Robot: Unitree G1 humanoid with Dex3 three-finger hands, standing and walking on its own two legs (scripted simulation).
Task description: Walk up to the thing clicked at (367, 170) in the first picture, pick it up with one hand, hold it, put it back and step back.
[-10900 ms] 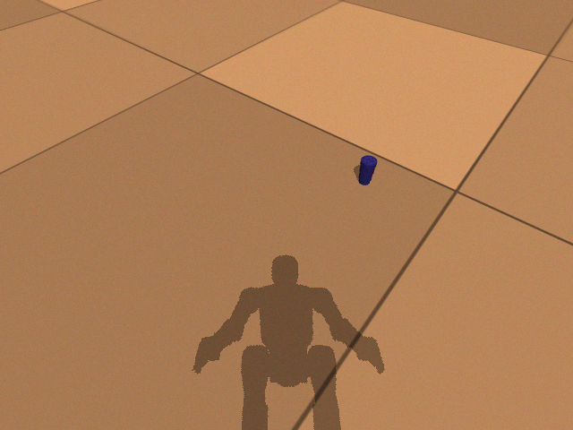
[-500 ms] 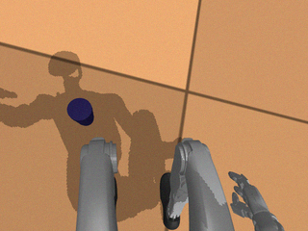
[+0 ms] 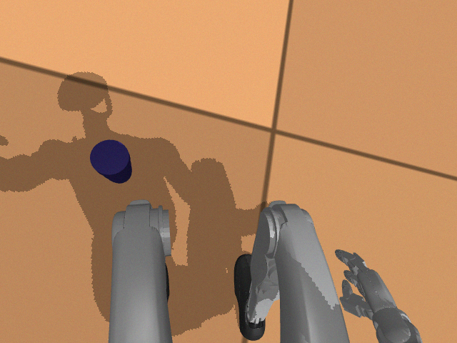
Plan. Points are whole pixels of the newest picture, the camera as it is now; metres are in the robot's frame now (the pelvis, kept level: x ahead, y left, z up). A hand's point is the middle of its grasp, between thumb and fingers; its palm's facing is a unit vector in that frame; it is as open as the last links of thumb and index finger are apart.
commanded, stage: approach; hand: left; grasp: from the side
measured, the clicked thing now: (115, 165) +0.43 +0.25 -0.30
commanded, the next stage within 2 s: close in in 0.62 s
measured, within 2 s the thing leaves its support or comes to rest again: neither
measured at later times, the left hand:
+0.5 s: hand out of the picture +0.35 +0.42 -0.13, palm faces +0.29 -0.95 +0.04, open 17.2 cm
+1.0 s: hand (80, 176) +0.39 +0.31 -0.26, palm faces +0.29 -0.95 +0.07, open 17.5 cm
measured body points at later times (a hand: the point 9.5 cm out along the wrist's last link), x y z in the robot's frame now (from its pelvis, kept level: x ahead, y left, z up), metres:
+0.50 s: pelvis +0.00 +0.00 -0.04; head +0.22 +0.13 +0.32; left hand +0.33 +0.47 -0.13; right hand +0.19 -0.26 -0.11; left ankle +0.09 +0.12 -0.34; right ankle +0.10 -0.12 -0.34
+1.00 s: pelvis -0.01 +0.01 -0.09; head +0.22 +0.18 +0.26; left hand +0.37 +0.36 -0.26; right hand +0.18 -0.24 -0.12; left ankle +0.09 +0.12 -0.34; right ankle +0.10 -0.12 -0.34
